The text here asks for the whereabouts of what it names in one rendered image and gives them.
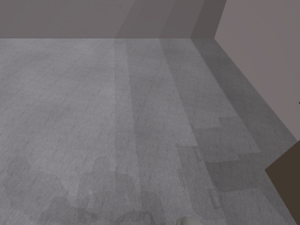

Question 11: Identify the cabinet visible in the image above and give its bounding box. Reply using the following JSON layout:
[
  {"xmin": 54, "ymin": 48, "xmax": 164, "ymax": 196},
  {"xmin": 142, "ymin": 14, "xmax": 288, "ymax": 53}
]
[{"xmin": 265, "ymin": 140, "xmax": 300, "ymax": 225}]

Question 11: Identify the right robot thigh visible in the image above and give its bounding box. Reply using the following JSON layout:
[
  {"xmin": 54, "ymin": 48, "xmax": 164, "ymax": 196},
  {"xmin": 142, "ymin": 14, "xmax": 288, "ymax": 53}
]
[{"xmin": 176, "ymin": 216, "xmax": 202, "ymax": 225}]

